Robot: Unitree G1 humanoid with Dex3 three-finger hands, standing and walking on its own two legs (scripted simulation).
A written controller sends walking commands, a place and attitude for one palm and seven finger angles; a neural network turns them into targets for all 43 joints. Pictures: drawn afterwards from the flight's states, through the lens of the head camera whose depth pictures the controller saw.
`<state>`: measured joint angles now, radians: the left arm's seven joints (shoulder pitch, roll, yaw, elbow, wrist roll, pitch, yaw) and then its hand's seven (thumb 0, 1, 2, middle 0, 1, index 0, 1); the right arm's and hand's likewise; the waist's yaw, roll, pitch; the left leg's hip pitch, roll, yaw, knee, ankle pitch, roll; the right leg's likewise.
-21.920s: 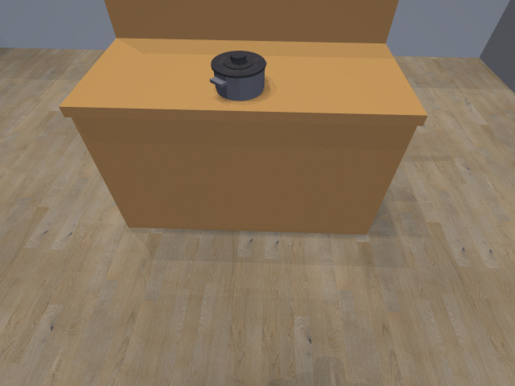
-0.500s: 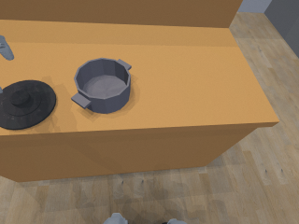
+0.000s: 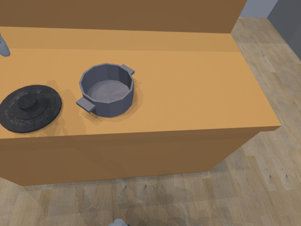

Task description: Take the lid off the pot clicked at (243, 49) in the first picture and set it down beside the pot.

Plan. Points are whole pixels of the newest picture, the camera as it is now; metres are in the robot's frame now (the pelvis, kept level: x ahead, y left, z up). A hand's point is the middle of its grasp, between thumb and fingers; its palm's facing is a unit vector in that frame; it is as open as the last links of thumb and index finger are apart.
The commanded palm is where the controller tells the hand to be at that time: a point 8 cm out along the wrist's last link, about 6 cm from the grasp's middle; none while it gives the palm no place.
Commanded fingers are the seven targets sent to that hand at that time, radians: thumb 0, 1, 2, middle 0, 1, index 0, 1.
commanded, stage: draw the hand back to the body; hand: left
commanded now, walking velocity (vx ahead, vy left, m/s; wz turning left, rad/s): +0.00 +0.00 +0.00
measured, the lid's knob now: (27, 102) +0.48 +0.35 -0.02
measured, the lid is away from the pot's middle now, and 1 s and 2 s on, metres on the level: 0.24 0.24 0.24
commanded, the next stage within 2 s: none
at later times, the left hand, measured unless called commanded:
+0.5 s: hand out of the picture +0.42 +0.34 +0.14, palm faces -0.34 -0.11 -0.94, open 11.0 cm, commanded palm +0.40 +0.33 +0.20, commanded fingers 0.00 0.09 0.44 -0.29 -0.98 -0.29 -0.98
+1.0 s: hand (11, 74) +0.39 +0.26 +0.19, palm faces +0.50 -0.83 -0.25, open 9.9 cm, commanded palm +0.33 +0.29 +0.20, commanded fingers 0.00 0.51 0.68 -0.24 -0.62 -0.24 -0.62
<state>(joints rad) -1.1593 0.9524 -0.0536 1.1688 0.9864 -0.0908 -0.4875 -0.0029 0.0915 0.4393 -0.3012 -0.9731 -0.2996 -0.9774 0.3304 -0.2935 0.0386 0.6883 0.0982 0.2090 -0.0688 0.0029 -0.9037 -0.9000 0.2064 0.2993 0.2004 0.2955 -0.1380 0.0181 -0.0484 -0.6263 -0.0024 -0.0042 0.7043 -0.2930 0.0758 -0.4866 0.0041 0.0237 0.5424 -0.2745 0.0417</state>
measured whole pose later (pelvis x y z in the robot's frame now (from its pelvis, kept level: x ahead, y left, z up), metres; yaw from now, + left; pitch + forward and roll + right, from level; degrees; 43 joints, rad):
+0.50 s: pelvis +0.00 +0.00 +0.01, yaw +2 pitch +9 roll -3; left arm -0.84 0.85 0.03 0.81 0.91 -0.07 -0.47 0.00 0.09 0.44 -0.30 -0.97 -0.30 -0.98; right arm 0.24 -0.28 0.02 0.60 0.09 0.27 -0.02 0.01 -0.91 -0.90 0.20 0.30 0.20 0.30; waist -0.09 0.04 -0.04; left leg -0.53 -0.02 -0.02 0.64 -0.26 0.07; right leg -0.40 -0.01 0.01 0.51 -0.27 0.03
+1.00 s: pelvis +0.03 -0.06 +0.02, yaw +0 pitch +0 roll -1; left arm -0.37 0.50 0.39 0.43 -0.06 -0.03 0.09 0.00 0.32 0.57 -0.27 -0.78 -0.27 -0.78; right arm 0.23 -0.29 0.03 0.68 0.04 0.00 -0.06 0.01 -0.90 -0.90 0.20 0.30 0.20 0.30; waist 0.00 0.02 0.01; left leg -0.20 0.03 0.00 0.42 -0.22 -0.01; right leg -0.11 0.03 0.03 0.34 -0.24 -0.01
